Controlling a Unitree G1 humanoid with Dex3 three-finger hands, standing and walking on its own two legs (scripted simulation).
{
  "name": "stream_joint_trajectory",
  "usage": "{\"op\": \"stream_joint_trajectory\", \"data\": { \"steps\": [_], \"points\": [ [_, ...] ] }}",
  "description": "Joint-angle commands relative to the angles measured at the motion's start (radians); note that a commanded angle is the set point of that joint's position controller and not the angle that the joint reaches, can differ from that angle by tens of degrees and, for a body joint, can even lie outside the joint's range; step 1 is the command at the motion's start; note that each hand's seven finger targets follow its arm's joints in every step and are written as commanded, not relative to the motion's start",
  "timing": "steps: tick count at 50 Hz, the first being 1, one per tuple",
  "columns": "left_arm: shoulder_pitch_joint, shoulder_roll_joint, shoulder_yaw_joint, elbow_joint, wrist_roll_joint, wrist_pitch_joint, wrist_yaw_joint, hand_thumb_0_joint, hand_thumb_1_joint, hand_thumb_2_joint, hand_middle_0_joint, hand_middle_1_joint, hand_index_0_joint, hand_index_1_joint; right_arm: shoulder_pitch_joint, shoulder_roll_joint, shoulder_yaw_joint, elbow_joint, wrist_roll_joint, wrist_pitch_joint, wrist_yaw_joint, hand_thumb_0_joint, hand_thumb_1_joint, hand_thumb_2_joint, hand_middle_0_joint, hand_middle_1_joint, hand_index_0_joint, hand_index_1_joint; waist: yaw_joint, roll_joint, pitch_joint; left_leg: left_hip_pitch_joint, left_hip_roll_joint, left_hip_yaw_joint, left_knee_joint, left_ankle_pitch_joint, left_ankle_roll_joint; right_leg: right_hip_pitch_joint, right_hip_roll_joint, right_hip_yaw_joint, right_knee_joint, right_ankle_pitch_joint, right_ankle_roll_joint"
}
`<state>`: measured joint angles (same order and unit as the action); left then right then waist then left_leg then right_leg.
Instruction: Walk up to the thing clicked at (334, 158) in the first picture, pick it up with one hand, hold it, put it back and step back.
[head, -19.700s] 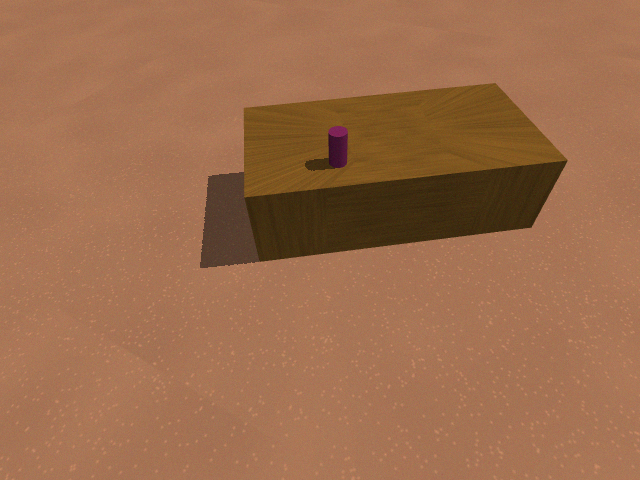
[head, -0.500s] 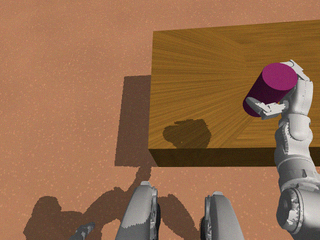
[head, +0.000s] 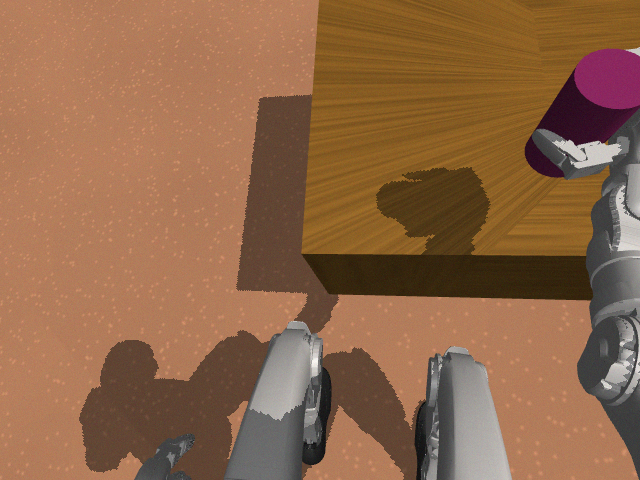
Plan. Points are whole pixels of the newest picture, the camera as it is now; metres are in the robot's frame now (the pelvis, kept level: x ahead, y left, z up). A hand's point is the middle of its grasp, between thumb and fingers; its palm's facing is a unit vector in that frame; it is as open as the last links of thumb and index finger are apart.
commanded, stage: crouch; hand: right
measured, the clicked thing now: (579, 121) +0.52 -0.21 +0.02
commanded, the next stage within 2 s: lower in 0.14 s
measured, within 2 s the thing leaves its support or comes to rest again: rests again in 1.42 s
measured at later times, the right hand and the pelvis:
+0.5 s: hand (563, 133) +0.54 -0.21 -0.03, palm faces +0.22 +0.98 -0.01, open 10.1 cm; pelvis -0.01 +0.00 -0.05, yaw +0 degrees
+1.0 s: hand (546, 149) +0.55 -0.21 -0.09, palm faces +0.22 +0.98 -0.02, open 10.1 cm; pelvis -0.01 +0.00 -0.10, yaw +0 degrees
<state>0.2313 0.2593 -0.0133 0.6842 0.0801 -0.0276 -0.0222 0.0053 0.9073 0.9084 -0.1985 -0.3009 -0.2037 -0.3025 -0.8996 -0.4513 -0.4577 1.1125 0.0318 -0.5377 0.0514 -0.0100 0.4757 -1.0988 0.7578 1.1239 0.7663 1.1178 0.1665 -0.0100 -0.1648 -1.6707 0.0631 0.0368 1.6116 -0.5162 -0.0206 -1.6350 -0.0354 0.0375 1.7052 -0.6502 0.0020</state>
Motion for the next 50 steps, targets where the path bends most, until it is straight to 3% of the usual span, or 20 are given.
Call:
{"op": "stream_joint_trajectory", "data": {
  "steps": [1, 2, 3, 4, 6, 13, 14, 17, 19, 20, 22, 24, 32, 38, 40, 43, 45, 46, 48, 50],
  "points": [
    [0.181, 0.200, 0.069, -0.042, -0.004, -0.011, 0.010, 0.000, 0.900, 0.910, -0.198, -0.303, -0.198, -0.303, -0.417, -0.221, -0.015, -0.218, 0.013, -0.058, 0.002, 0.000, -0.186, -1.340, 1.294, 1.452, 1.337, 1.452, 0.012, -0.157, -0.637, 0.380, -0.038, 0.004, -0.131, 0.179, 0.059, 0.353, 0.021, 0.024, -0.223, 0.252, -0.010],
    [0.179, 0.213, 0.075, -0.036, -0.005, -0.012, 0.013, 0.000, 0.901, 0.911, -0.198, -0.305, -0.199, -0.305, -0.366, -0.185, 0.000, -0.123, 0.009, -0.042, 0.007, 0.000, -0.184, -1.351, 1.299, 1.462, 1.343, 1.462, 0.027, -0.130, -0.583, 0.353, -0.039, 0.006, -0.131, 0.158, 0.058, 0.323, 0.021, 0.027, -0.215, 0.229, -0.012],
    [0.184, 0.210, 0.078, -0.048, -0.002, -0.009, 0.014, 0.000, 0.898, 0.914, -0.199, -0.303, -0.197, -0.305, -0.443, -0.265, -0.035, -0.257, 0.008, -0.056, 0.001, 0.000, -0.183, -1.355, 1.302, 1.466, 1.347, 1.466, 0.009, -0.157, -0.632, 0.384, -0.038, -0.004, -0.128, 0.172, 0.059, 0.307, 0.022, 0.016, -0.209, 0.230, -0.014],
    [0.188, 0.210, 0.073, -0.046, -0.003, -0.007, 0.013, 0.000, 0.892, 0.910, -0.201, -0.303, -0.199, -0.305, -0.481, -0.280, -0.030, -0.281, 0.001, -0.058, 0.002, 0.000, -0.168, -1.351, 1.297, 1.462, 1.341, 1.462, 0.007, -0.172, -0.665, 0.385, -0.036, -0.006, -0.126, 0.163, 0.058, 0.331, 0.023, 0.015, -0.211, 0.227, -0.014],
    [0.187, 0.207, 0.072, -0.041, -0.002, -0.006, 0.012, 0.000, 0.898, 0.912, -0.199, -0.306, -0.200, -0.306, -0.458, -0.231, -0.017, -0.238, 0.011, -0.048, 0.005, 0.000, -0.195, -1.361, 1.316, 1.475, 1.358, 1.475, 0.021, -0.162, -0.634, 0.355, -0.035, 0.001, -0.109, 0.166, 0.059, 0.319, 0.021, 0.019, -0.196, 0.233, -0.013],
    [0.185, 0.219, 0.073, -0.041, -0.003, -0.006, 0.016, 0.000, 0.897, 0.910, -0.202, -0.304, -0.200, -0.306, -0.454, -0.247, -0.016, -0.200, 0.003, -0.033, 0.010, 0.000, -0.207, -1.365, 1.293, 1.465, 1.338, 1.465, 0.029, -0.141, -0.630, 0.354, -0.033, -0.006, -0.096, 0.128, 0.052, 0.235, 0.027, 0.009, -0.162, 0.169, -0.022],
    [0.198, 0.219, 0.075, -0.040, -0.003, -0.004, 0.016, 0.000, 0.892, 0.916, -0.201, -0.302, -0.197, -0.306, -0.475, -0.293, -0.051, -0.231, 0.004, -0.036, 0.002, 0.000, -0.179, -1.354, 1.295, 1.463, 1.340, 1.463, 0.017, -0.141, -0.649, 0.365, -0.033, -0.008, -0.085, 0.152, 0.054, 0.230, 0.025, 0.006, -0.152, 0.193, -0.022],
    [0.196, 0.210, 0.064, -0.028, 0.002, -0.004, 0.010, 0.000, 0.900, 0.907, -0.204, -0.306, -0.203, -0.307, -0.419, -0.204, -0.011, -0.108, 0.004, -0.032, 0.010, 0.000, -0.199, -1.368, 1.310, 1.477, 1.355, 1.478, 0.039, -0.138, -0.557, 0.272, -0.035, 0.003, -0.042, 0.144, 0.059, 0.175, 0.024, 0.015, -0.123, 0.199, -0.017],
    [0.197, 0.223, 0.069, -0.029, 0.005, -0.001, 0.009, 0.000, 0.897, 0.907, -0.205, -0.303, -0.202, -0.305, -0.478, -0.315, -0.063, -0.187, -0.009, -0.056, 0.003, 0.000, -0.190, -1.357, 1.295, 1.463, 1.340, 1.463, 0.019, -0.170, -0.593, 0.235, -0.034, 0.001, -0.021, 0.125, 0.059, 0.179, 0.024, 0.019, -0.110, 0.189, -0.016],
    [0.198, 0.226, 0.070, -0.036, 0.008, 0.002, 0.009, 0.000, 0.896, 0.907, -0.204, -0.304, -0.202, -0.305, -0.502, -0.320, -0.057, -0.194, -0.016, -0.062, 0.001, 0.000, -0.184, -1.367, 1.300, 1.473, 1.346, 1.473, 0.022, -0.171, -0.622, 0.250, -0.034, -0.002, -0.019, 0.117, 0.058, 0.178, 0.026, 0.013, -0.102, 0.172, -0.019],
    [0.199, 0.225, 0.068, -0.035, 0.010, 0.002, 0.003, 0.000, 0.902, 0.908, -0.204, -0.306, -0.203, -0.306, -0.453, -0.233, -0.018, -0.128, -0.008, -0.058, 0.016, 0.000, -0.207, -1.364, 1.295, 1.465, 1.340, 1.465, 0.045, -0.151, -0.611, 0.248, -0.031, 0.000, 0.002, 0.137, 0.055, 0.153, 0.028, 0.008, -0.073, 0.183, -0.021],
    [0.203, 0.233, 0.072, -0.034, 0.010, 0.005, 0.007, 0.000, 0.891, 0.910, -0.205, -0.303, -0.202, -0.306, -0.510, -0.306, -0.048, -0.189, -0.010, -0.067, 0.014, 0.000, -0.165, -1.354, 1.270, 1.451, 1.318, 1.452, 0.033, -0.181, -0.644, 0.235, -0.029, -0.003, 0.017, 0.138, 0.056, 0.153, 0.030, 0.008, -0.060, 0.188, -0.020],
    [0.215, 0.248, 0.072, -0.038, 0.004, 0.021, 0.001, 0.000, 0.903, 0.907, -0.205, -0.309, -0.206, -0.307, -0.549, -0.311, -0.046, -0.240, -0.018, -0.049, 0.010, 0.000, -0.178, -1.353, 1.275, 1.451, 1.320, 1.452, 0.038, -0.207, -0.716, 0.188, -0.021, 0.011, 0.075, 0.142, 0.055, 0.184, 0.029, 0.019, -0.020, 0.217, -0.011],
    [0.215, 0.252, 0.068, -0.027, 0.004, 0.029, 0.001, 0.000, 0.902, 0.908, -0.207, -0.308, -0.207, -0.308, -0.531, -0.271, -0.026, -0.190, -0.017, -0.032, 0.014, 0.000, -0.186, -1.395, 1.310, 1.496, 1.358, 1.496, 0.058, -0.184, -0.671, 0.159, -0.015, 0.010, 0.111, 0.138, 0.053, 0.106, 0.034, 0.010, 0.028, 0.200, -0.013],
    [0.216, 0.250, 0.067, -0.029, 0.004, 0.033, 0.001, 0.000, 0.898, 0.909, -0.206, -0.306, -0.205, -0.307, -0.565, -0.333, -0.059, -0.229, -0.024, -0.037, 0.003, 0.000, -0.184, -1.404, 1.317, 1.507, 1.367, 1.507, 0.048, -0.187, -0.700, 0.178, -0.014, 0.005, 0.115, 0.134, 0.050, 0.087, 0.037, 0.000, 0.040, 0.185, -0.018],
    [0.200, 0.248, 0.067, -0.030, 0.004, 0.033, -0.001, 0.000, 0.896, 0.909, -0.207, -0.305, -0.205, -0.308, -0.543, -0.283, -0.026, -0.175, -0.026, -0.027, 0.007, 0.000, -0.171, -1.387, 1.295, 1.485, 1.344, 1.486, 0.054, -0.192, -0.634, 0.114, -0.015, 0.009, 0.123, 0.070, 0.052, 0.040, 0.038, 0.004, 0.035, 0.113, -0.018],
    [0.220, 0.245, 0.062, -0.033, 0.003, 0.039, -0.001, 0.000, 0.902, 0.902, -0.208, -0.306, -0.208, -0.306, -0.554, -0.339, -0.067, -0.207, -0.030, -0.034, 0.000, 0.000, -0.169, -1.394, 1.309, 1.498, 1.360, 1.499, 0.049, -0.161, -0.693, 0.157, -0.015, 0.010, 0.139, 0.119, 0.049, 0.045, 0.038, 0.001, 0.058, 0.167, -0.019],
    [0.219, 0.254, 0.066, -0.029, 0.006, 0.039, -0.001, 0.000, 0.896, 0.909, -0.206, -0.306, -0.205, -0.307, -0.523, -0.299, -0.037, -0.150, -0.033, -0.026, 0.004, 0.000, -0.178, -1.401, 1.313, 1.504, 1.364, 1.504, 0.061, -0.170, -0.667, 0.146, -0.013, 0.009, 0.144, 0.125, 0.049, 0.038, 0.039, -0.004, 0.071, 0.170, -0.020],
    [0.222, 0.247, 0.065, -0.039, 0.005, 0.042, -0.001, 0.000, 0.903, 0.900, -0.208, -0.306, -0.208, -0.305, -0.601, -0.329, -0.050, -0.235, -0.032, -0.029, 0.005, 0.000, -0.165, -1.382, 1.299, 1.485, 1.348, 1.485, 0.060, -0.168, -0.694, 0.157, -0.013, 0.004, 0.141, 0.128, 0.048, 0.027, 0.039, -0.006, 0.075, 0.167, -0.022],
    [0.218, 0.247, 0.061, -0.031, 0.006, 0.045, -0.004, 0.000, 0.898, 0.905, -0.207, -0.306, -0.206, -0.307, -0.568, -0.311, -0.041, -0.183, -0.035, -0.023, 0.006, 0.000, -0.181, -1.381, 1.300, 1.482, 1.348, 1.483, 0.057, -0.195, -0.674, 0.115, -0.012, 0.013, 0.164, 0.118, 0.052, 0.044, 0.038, -0.002, 0.072, 0.172, -0.014]
  ]
}}
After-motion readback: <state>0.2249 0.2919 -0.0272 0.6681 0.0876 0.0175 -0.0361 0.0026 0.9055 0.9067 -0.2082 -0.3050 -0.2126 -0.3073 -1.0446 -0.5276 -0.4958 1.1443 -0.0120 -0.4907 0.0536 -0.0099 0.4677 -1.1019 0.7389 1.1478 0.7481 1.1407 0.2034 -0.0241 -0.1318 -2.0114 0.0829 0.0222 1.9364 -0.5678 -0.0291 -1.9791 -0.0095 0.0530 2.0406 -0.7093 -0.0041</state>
